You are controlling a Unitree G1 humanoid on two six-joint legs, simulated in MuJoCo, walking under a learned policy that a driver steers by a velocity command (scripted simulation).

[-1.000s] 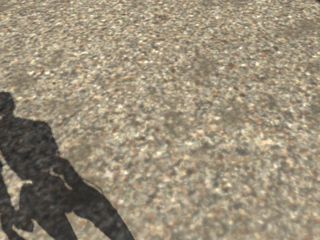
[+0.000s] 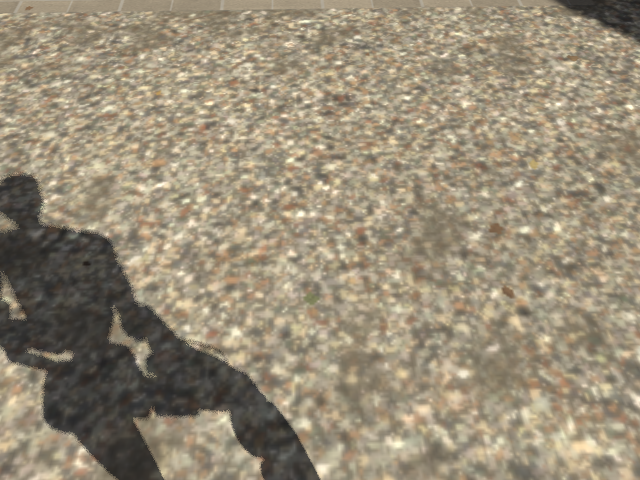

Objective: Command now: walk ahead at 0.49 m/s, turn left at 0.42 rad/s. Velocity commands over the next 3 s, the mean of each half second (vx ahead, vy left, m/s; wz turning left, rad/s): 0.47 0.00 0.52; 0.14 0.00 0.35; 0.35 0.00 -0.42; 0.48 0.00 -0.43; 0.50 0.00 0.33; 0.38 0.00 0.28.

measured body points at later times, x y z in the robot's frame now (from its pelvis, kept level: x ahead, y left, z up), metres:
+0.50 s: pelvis +0.25 -0.05 +0.00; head +0.28 -0.05 +0.45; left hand +0.22 +0.24 -0.11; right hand +0.47 -0.26 -0.11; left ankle +0.29 +0.13 -0.66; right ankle +0.26 -0.15 -0.74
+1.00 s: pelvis +0.36 +0.03 -0.01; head +0.38 +0.05 +0.44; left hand +0.34 +0.32 -0.14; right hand +0.63 -0.11 -0.10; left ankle +0.39 +0.13 -0.74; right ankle +0.46 -0.11 -0.71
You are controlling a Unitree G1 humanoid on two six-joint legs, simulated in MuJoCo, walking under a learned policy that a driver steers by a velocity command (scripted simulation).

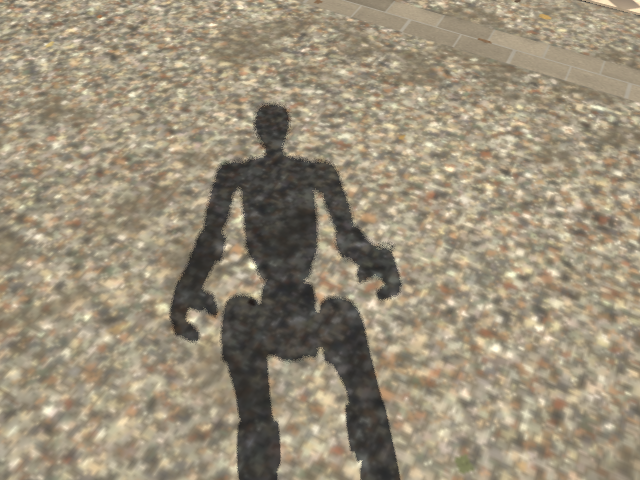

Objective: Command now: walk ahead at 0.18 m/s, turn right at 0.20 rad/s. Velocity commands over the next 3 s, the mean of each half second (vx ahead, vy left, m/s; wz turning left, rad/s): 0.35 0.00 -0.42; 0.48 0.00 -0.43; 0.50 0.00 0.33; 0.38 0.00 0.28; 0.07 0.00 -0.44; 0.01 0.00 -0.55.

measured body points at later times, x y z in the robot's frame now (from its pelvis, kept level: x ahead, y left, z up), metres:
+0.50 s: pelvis +0.12 -0.06 +0.01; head +0.14 -0.10 +0.46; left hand +0.15 +0.21 -0.10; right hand +0.29 -0.35 -0.07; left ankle +0.31 +0.06 -0.69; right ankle -0.02 -0.14 -0.73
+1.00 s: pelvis +0.37 -0.13 +0.00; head +0.39 -0.15 +0.45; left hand +0.68 -0.04 -0.07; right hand +0.23 -0.38 -0.13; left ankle +0.34 +0.03 -0.73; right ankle +0.44 -0.34 -0.70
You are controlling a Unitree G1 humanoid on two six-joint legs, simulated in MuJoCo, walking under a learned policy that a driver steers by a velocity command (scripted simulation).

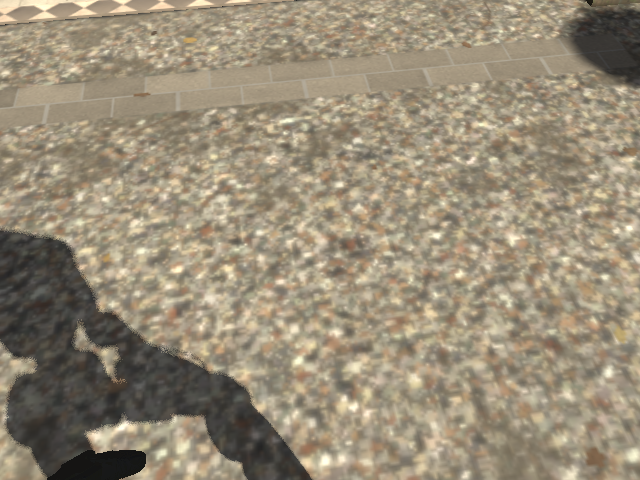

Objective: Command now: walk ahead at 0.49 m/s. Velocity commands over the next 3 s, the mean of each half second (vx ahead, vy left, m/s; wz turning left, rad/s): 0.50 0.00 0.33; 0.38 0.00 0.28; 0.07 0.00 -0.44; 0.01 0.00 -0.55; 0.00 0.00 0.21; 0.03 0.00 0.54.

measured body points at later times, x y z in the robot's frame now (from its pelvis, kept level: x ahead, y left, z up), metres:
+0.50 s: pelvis +0.26 -0.01 +0.00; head +0.29 +0.00 +0.45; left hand +0.23 +0.28 -0.12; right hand +0.51 -0.21 -0.10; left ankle +0.40 +0.16 -0.69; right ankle +0.18 -0.14 -0.74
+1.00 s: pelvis +0.51 +0.11 +0.00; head +0.53 +0.13 +0.45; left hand +0.57 +0.41 -0.11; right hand +0.70 -0.11 -0.11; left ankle +0.42 +0.15 -0.74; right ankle +0.72 +0.05 -0.70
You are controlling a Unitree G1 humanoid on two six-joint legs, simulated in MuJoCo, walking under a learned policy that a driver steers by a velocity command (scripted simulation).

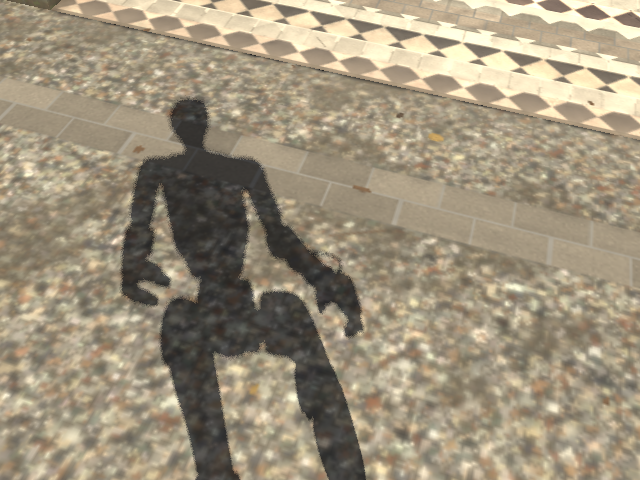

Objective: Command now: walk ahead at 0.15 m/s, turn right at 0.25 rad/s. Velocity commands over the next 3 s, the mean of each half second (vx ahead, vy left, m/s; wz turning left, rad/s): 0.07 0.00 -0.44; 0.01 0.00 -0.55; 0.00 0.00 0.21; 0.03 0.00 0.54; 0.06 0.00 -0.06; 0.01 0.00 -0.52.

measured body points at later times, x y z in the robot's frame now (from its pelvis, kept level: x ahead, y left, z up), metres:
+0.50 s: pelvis +0.12 +0.01 -0.01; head +0.15 +0.01 +0.44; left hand +0.35 +0.24 -0.10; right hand +0.18 -0.29 -0.11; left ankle +0.18 +0.14 -0.74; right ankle +0.17 -0.11 -0.74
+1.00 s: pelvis +0.12 +0.00 -0.01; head +0.14 -0.04 +0.44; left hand +0.42 +0.12 -0.08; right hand +0.06 -0.32 -0.12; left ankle +0.18 +0.14 -0.72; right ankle +0.06 -0.09 -0.74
